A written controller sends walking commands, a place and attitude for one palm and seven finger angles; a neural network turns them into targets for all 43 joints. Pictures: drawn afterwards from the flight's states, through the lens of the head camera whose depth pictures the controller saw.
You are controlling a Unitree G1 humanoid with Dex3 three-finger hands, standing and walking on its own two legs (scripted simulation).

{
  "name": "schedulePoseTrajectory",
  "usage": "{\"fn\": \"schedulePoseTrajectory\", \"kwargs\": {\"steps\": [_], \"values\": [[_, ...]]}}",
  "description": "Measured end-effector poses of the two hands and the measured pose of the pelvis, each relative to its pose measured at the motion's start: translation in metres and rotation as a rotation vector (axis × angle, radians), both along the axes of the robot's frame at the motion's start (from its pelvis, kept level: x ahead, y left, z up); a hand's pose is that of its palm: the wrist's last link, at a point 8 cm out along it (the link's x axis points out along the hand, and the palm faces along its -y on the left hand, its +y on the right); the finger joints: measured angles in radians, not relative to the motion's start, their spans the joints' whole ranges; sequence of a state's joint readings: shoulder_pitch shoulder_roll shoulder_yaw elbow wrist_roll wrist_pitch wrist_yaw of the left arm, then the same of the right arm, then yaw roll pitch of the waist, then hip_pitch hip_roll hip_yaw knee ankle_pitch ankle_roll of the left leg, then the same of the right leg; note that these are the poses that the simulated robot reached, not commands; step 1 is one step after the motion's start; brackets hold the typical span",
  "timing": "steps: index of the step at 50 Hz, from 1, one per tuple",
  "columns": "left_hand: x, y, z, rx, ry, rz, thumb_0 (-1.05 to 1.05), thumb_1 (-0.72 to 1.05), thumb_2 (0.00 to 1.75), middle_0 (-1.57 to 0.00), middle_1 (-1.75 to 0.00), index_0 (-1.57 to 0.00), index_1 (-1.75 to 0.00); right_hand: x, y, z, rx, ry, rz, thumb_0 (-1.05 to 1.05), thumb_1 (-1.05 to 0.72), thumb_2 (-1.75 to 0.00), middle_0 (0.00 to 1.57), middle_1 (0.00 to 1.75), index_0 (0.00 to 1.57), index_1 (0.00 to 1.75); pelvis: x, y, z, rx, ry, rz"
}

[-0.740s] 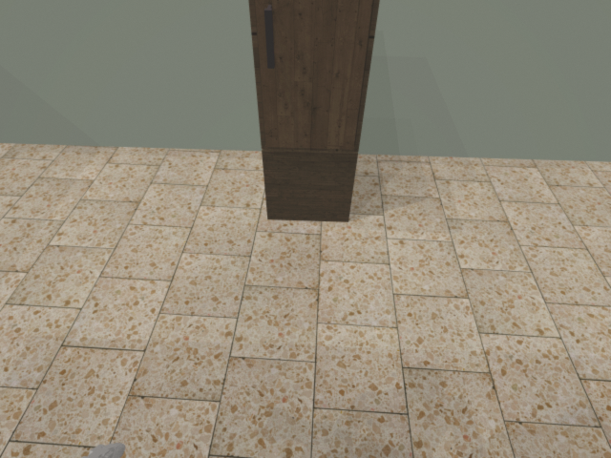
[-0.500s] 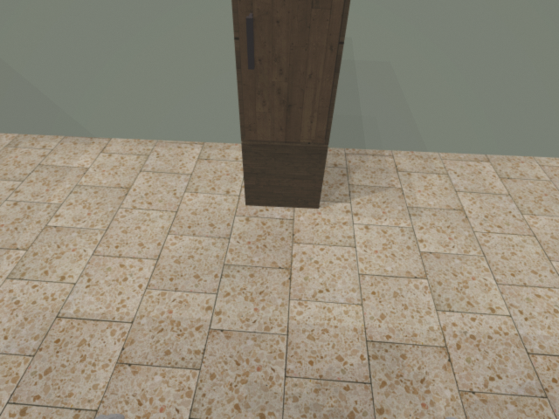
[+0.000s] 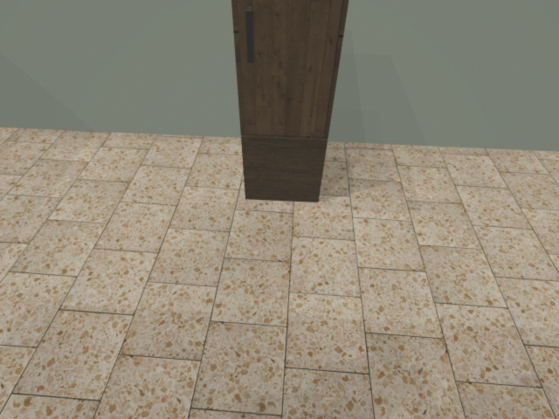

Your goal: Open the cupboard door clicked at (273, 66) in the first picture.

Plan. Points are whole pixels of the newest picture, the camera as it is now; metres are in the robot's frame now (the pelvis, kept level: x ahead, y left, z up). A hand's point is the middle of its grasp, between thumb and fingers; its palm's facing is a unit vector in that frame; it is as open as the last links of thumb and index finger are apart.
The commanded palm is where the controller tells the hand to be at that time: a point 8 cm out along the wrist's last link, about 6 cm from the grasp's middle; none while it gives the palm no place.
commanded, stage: stand and wait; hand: left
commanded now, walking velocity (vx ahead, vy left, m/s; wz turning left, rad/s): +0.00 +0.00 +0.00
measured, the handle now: (250, 34) +1.24 +0.17 +0.06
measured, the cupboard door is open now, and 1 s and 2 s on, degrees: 0 0 0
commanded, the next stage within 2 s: look at it before walking up in 0.08 s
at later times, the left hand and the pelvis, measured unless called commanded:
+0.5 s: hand out of the picture +0.07 +0.24 -0.16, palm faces -0.02 -0.95 -0.32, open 7.4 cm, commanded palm none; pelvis +0.01 +0.00 +0.00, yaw +0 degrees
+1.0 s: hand out of the picture +0.06 +0.22 -0.17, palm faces -0.02 -0.96 -0.27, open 7.4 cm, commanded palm none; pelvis +0.03 +0.00 +0.00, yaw -2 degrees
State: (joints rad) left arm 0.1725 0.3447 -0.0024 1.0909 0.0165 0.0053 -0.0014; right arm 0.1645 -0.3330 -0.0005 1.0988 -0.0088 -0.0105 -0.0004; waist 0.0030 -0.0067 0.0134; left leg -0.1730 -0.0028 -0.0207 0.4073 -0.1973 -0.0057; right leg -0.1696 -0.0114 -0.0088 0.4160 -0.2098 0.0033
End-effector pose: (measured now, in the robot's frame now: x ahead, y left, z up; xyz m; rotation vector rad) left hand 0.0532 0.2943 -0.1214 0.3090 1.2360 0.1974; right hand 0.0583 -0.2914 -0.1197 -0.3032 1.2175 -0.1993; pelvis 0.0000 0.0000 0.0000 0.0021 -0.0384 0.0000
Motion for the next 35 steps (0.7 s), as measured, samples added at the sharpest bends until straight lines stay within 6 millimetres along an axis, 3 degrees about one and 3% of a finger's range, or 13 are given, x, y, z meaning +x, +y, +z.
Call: {"fn": "schedulePoseTrajectory", "kwargs": {"steps": [35], "values": [[0.015, -0.004, 0.001, -0.005, -0.009, -0.003, 0.01, 0.91, 0.90, -0.20, -0.30, -0.20, -0.30, 0.024, 0.001, 0.003, 0.004, -0.021, 0.014, 0.01, -0.90, -0.90, 0.21, 0.30, 0.21, 0.30, 0.010, -0.001, 0.002, 0.000, 0.007, 0.001]]}}
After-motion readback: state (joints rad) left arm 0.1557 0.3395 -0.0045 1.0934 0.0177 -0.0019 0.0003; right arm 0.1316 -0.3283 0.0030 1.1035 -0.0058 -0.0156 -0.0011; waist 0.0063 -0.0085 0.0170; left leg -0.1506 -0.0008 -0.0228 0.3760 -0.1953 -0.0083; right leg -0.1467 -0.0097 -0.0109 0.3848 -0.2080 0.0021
